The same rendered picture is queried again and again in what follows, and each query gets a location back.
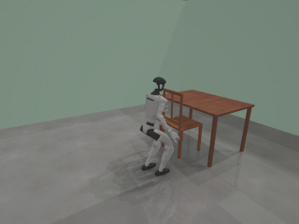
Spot table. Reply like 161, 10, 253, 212
159, 90, 255, 168

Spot robot right hand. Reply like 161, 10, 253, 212
169, 132, 180, 144

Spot chair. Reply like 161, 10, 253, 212
162, 88, 203, 159

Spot robot right forearm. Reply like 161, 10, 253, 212
159, 115, 173, 135

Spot robot right upper arm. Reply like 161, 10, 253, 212
156, 95, 167, 121

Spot right robot thigh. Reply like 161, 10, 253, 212
149, 129, 173, 151

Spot left robot foot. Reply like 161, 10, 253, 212
141, 163, 156, 171

